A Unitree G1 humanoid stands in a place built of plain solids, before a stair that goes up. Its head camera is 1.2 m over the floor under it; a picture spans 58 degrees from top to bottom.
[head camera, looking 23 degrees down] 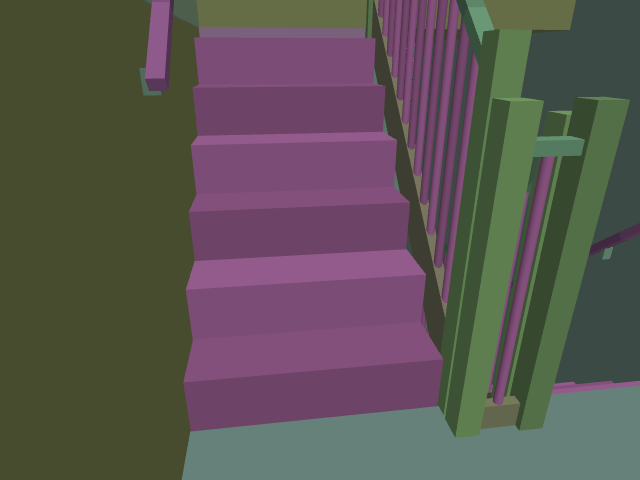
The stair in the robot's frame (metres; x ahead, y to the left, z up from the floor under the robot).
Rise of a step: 0.21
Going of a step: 0.24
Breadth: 0.90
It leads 8 degrees to the left of straight ahead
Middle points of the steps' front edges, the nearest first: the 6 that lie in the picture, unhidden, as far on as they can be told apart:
1.19 0.01 0.21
1.42 0.04 0.43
1.66 0.07 0.64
1.89 0.10 0.86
2.13 0.13 1.07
2.36 0.16 1.28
